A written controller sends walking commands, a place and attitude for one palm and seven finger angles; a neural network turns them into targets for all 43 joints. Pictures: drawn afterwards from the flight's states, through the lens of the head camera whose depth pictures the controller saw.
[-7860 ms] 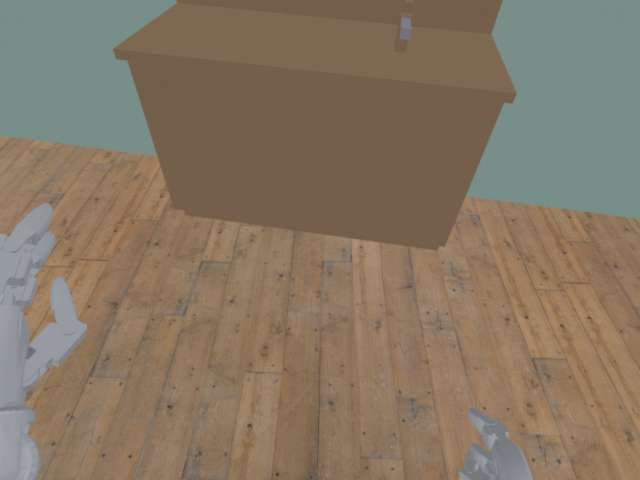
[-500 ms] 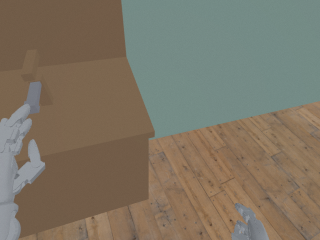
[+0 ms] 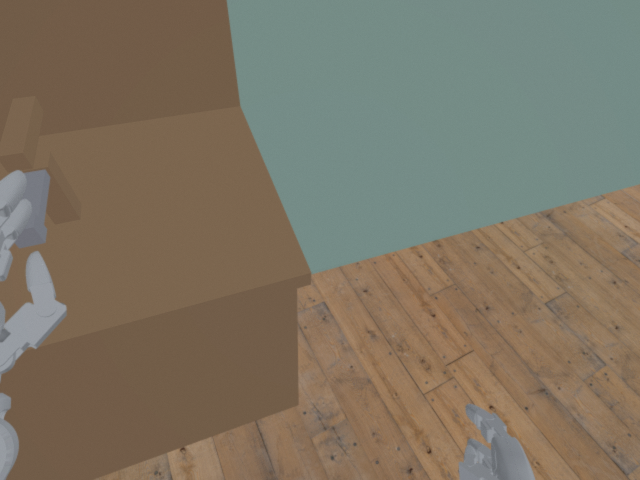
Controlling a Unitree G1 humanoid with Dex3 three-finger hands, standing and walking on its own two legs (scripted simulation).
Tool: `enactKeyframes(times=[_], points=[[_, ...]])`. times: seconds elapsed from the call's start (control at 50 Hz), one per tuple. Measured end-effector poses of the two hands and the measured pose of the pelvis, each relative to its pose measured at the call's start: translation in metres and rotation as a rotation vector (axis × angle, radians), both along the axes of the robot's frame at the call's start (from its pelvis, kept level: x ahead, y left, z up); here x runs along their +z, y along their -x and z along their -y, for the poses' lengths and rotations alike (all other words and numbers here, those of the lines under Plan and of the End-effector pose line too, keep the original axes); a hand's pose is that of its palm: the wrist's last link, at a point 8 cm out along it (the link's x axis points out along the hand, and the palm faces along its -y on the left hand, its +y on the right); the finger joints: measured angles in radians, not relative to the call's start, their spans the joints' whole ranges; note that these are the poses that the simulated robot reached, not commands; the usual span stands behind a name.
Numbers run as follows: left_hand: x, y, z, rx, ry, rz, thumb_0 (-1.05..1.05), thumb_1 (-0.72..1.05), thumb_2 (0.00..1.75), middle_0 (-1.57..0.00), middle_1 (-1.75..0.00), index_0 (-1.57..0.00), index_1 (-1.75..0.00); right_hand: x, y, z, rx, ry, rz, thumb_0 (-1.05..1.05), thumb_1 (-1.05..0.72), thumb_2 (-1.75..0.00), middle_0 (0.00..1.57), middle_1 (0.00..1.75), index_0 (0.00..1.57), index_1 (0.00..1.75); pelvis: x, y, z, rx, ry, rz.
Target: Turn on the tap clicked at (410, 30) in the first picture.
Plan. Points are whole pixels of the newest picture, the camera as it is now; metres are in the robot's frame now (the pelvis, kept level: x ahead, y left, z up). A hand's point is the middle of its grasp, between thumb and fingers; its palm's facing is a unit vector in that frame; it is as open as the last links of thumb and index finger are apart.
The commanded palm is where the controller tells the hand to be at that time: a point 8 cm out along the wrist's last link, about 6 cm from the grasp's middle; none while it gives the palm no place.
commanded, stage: come to a stop and stand still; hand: left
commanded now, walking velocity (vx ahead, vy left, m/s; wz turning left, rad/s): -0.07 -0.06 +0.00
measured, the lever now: (27, 230) +0.35 +0.38 +0.12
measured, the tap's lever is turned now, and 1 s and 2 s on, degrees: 0 0 0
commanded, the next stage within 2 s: look again from close up in 1.16 s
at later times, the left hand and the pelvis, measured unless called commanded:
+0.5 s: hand (67, 313) +0.21 +0.23 +0.19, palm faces +0.45 -0.82 -0.35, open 7.4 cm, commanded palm +0.16 +0.27 +0.20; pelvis +0.01 -0.01 +0.02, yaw +2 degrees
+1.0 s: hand (19, 282) +0.24 +0.29 +0.19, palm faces +0.45 -0.82 -0.35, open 7.4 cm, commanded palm +0.18 +0.32 +0.20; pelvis +0.03 +0.03 +0.03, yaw +1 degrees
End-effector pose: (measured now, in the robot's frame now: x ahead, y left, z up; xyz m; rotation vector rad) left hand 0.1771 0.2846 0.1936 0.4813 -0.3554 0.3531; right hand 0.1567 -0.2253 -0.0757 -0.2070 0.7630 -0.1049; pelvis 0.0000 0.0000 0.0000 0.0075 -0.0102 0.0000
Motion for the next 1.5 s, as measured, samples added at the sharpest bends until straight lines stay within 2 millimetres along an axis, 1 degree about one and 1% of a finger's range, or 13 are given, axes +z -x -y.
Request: enactKeyframes(times=[0.12,0.22,0.3,0.44,0.56,0.68,0.86,1.02,1.26,1.3,1.36,1.4,1.5], points=[[0.014,-0.018,0.015,-0.033,-0.007,-0.047,0.02,0.89,0.89,-0.21,-0.30,-0.21,-0.30,0.011,0.007,-0.005,-0.011,-0.044,-0.031,0.01,-0.91,-0.90,0.20,0.30,0.20,0.30,0.018,-0.013,0.007,0.002,0.008,0.001],[0.015,-0.021,0.026,-0.035,-0.068,-0.079,0.02,0.89,0.89,-0.22,-0.30,-0.21,-0.30,0.002,0.001,0.005,-0.007,-0.042,-0.033,0.01,-0.90,-0.90,0.20,0.30,0.20,0.30,0.014,-0.023,0.017,0.012,0.008,0.010],[0.011,-0.015,0.024,0.013,-0.038,-0.072,0.02,0.89,0.89,-0.22,-0.30,-0.21,-0.30,-0.002,-0.008,0.018,0.007,-0.028,-0.039,0.01,-0.90,-0.90,0.20,0.30,0.20,0.30,0.012,-0.017,0.022,0.019,0.012,0.017],[0.003,0.004,0.023,0.069,0.049,-0.073,0.02,0.89,0.89,-0.22,-0.30,-0.21,-0.30,0.020,-0.022,0.030,0.027,0.058,0.005,0.02,-0.91,-0.90,0.20,0.30,0.20,0.30,0.019,-0.012,0.020,0.024,-0.021,0.022],[0.010,0.012,0.002,0.073,0.059,-0.003,0.02,0.88,0.89,-0.22,-0.30,-0.21,-0.30,0.030,-0.029,0.016,0.023,0.093,0.057,0.01,-0.91,-0.90,0.20,0.30,0.20,0.30,0.015,-0.010,0.001,0.039,0.002,0.029],[0.007,0.008,-0.027,0.121,0.064,-0.017,0.02,0.89,0.89,-0.21,-0.30,-0.21,-0.30,0.031,-0.024,-0.020,0.038,0.028,0.073,0.01,-0.91,-0.90,0.20,0.30,0.20,0.30,0.019,-0.011,-0.012,0.040,0.001,0.031],[0.001,-0.005,-0.032,0.091,0.103,-0.061,0.02,0.89,0.89,-0.21,-0.30,-0.21,-0.30,0.019,-0.017,-0.057,0.079,-0.032,0.016,0.01,-0.90,-0.90,0.21,0.30,0.20,0.30,0.023,-0.020,-0.028,0.029,0.015,0.021],[0.004,-0.019,-0.042,0.084,0.083,-0.075,0.02,0.89,0.89,-0.21,-0.30,-0.21,-0.30,0.021,-0.023,-0.053,0.045,-0.011,0.006,0.02,-0.90,-0.90,0.21,0.30,0.20,0.30,0.025,-0.030,-0.034,0.025,0.018,0.012],[-0.001,-0.029,-0.042,0.075,0.097,-0.093,0.02,0.89,0.89,-0.21,-0.30,-0.21,-0.30,0.033,-0.047,-0.034,0.012,0.045,0.044,0.01,-0.91,-0.90,0.20,0.30,0.20,0.30,0.026,-0.040,-0.036,0.025,0.021,0.002],[0.015,-0.037,-0.055,0.080,-0.039,-0.046,0.02,0.88,0.89,-0.22,-0.30,-0.21,-0.30,0.033,-0.048,-0.036,0.063,0.064,0.046,0.01,-0.91,-0.90,0.20,0.30,0.20,0.30,0.024,-0.036,-0.033,0.034,0.023,-0.003],[0.026,-0.048,-0.076,0.116,-0.039,0.033,0.02,0.88,0.89,-0.22,-0.30,-0.21,-0.30,0.032,-0.047,-0.041,0.101,0.038,0.046,0.01,-0.91,-0.90,0.20,0.30,0.20,0.30,0.023,-0.029,-0.031,0.014,0.017,0.000],[0.023,-0.051,-0.070,0.099,-0.001,0.034,0.02,0.89,0.89,-0.21,-0.30,-0.21,-0.30,0.033,-0.046,-0.043,0.096,0.010,0.070,0.01,-0.91,-0.90,0.20,0.30,0.20,0.30,0.023,-0.028,-0.034,0.002,0.014,0.004],[0.000,-0.044,-0.033,-0.044,0.038,-0.075,0.02,0.89,0.89,-0.21,-0.30,-0.20,-0.30,0.032,-0.038,-0.045,0.047,-0.016,0.092,0.01,-0.90,-0.90,0.20,0.30,0.20,0.30,0.023,-0.032,-0.040,-0.007,0.011,0.009]])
